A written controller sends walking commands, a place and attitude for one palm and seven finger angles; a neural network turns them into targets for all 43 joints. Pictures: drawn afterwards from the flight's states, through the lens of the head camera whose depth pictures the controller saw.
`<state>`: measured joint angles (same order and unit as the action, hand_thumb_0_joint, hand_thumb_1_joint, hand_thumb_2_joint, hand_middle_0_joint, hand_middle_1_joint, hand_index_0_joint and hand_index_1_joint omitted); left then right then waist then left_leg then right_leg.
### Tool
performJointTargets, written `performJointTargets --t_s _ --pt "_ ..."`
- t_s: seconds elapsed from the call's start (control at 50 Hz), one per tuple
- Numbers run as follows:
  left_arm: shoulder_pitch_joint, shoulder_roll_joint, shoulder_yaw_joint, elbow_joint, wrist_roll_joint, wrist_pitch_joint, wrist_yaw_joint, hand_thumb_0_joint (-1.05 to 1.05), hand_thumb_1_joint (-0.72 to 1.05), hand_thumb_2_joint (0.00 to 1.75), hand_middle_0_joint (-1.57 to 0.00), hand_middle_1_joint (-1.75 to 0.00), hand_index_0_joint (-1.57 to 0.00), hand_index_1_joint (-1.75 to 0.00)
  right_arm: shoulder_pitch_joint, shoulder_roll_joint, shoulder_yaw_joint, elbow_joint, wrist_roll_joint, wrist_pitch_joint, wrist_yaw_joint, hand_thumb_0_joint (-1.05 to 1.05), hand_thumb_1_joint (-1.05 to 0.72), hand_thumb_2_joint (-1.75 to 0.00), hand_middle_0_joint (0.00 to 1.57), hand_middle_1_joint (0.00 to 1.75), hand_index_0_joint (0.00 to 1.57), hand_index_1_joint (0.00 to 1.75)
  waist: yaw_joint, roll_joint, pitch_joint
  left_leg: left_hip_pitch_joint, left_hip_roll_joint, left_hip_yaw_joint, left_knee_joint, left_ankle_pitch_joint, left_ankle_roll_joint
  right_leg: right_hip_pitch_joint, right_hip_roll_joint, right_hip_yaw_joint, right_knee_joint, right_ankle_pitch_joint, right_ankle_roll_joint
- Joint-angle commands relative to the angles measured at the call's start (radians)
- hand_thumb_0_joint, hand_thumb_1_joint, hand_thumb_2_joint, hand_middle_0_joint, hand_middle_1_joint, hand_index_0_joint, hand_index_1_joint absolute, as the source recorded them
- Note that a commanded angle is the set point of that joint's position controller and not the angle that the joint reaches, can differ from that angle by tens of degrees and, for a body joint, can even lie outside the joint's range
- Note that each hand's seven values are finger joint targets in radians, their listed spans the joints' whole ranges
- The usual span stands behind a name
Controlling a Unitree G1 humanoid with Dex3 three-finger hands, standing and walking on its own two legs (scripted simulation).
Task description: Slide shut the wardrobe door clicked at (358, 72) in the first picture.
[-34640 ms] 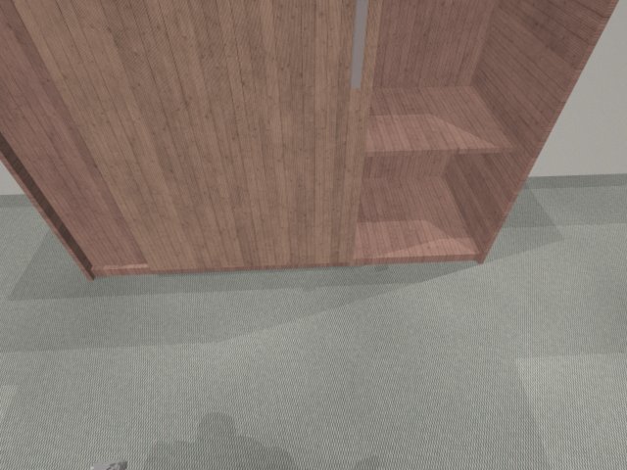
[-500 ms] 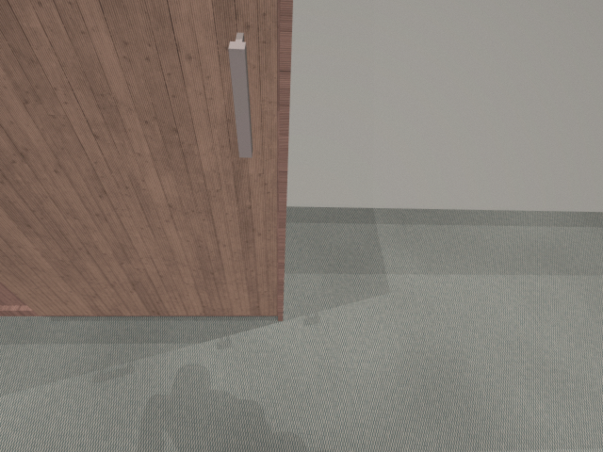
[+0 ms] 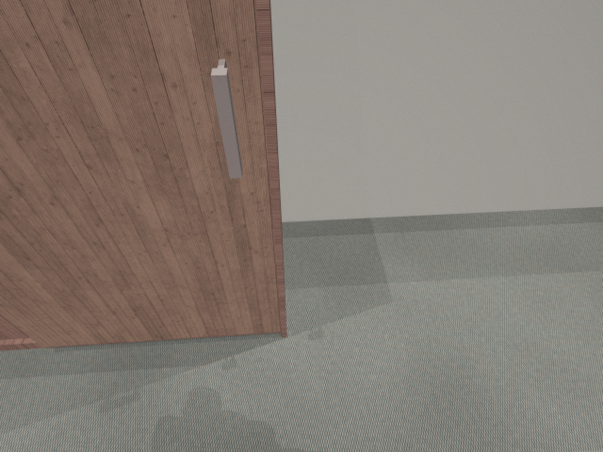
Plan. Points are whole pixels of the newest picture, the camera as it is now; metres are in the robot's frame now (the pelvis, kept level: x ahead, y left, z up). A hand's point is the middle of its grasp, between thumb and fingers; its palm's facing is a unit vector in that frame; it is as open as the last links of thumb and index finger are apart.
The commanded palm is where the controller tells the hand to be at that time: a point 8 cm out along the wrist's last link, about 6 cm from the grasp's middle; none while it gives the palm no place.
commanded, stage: let the arm hang, fingers relaxed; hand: left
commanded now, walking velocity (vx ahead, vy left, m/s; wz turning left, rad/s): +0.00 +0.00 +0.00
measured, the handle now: (229, 122) +0.58 +0.15 +0.13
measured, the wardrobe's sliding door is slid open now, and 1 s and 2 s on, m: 0.00 0.00 0.00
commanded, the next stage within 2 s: look to check the result in 0.16 s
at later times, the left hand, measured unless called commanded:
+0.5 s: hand out of the picture +0.05 +0.21 -0.17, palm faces +0.00 -0.96 -0.27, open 7.4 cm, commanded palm none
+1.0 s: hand out of the picture +0.10 +0.22 -0.16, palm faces -0.02 -0.95 -0.31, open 7.4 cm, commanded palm none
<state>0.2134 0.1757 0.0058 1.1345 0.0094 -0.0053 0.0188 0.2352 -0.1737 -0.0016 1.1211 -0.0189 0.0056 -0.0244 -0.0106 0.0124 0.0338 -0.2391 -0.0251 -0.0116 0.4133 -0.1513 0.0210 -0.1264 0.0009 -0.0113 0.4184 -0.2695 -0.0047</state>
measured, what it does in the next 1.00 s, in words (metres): stands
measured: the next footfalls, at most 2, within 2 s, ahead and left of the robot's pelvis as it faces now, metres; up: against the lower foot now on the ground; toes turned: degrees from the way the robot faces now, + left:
none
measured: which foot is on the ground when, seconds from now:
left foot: down 0.00-1.00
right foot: down 0.00-1.00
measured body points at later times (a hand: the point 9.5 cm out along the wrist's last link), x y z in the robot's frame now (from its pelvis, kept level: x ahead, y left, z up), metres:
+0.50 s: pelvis +0.02 -0.01 +0.00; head +0.04 -0.01 +0.45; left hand +0.05 +0.26 -0.15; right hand +0.06 -0.27 -0.15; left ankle +0.05 +0.11 -0.74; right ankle -0.03 -0.12 -0.74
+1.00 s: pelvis +0.03 -0.01 +0.00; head +0.05 -0.02 +0.45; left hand +0.10 +0.27 -0.13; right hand +0.10 -0.30 -0.14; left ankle +0.05 +0.11 -0.74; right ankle -0.03 -0.12 -0.74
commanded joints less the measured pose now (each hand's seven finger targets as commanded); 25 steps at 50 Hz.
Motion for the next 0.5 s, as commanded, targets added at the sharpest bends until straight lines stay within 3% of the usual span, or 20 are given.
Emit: performJointTargets --t_s 0.0,0.48 --pt "0.050 0.146 0.026 -0.025 0.002 -0.012 0.010 0.00 0.90 0.90 -0.20 -0.30 -0.20 -0.30 0.019 -0.141 -0.026 -0.029 -0.002 -0.018 -0.010 0.00 -0.90 -0.90 0.20 0.30 0.20 0.30 0.009 -0.004 0.016 0.045 0.112 -0.106 -0.075 0.063 0.022 -0.065 -0.093 0.079 -0.093 0.068 -0.041" --pt "-0.029 0.230 0.033 -0.030 -0.001 -0.021 0.006 0.00 0.90 0.90 -0.20 -0.30 -0.20 -0.30 -0.080 -0.237 -0.030 -0.033 0.002 -0.019 -0.008 0.00 -0.90 -0.90 0.20 0.30 0.20 0.30 0.003 -0.013 -0.037 0.138 0.129 -0.092 -0.070 0.166 0.013 -0.013 -0.111 0.096 -0.129 0.195 -0.038"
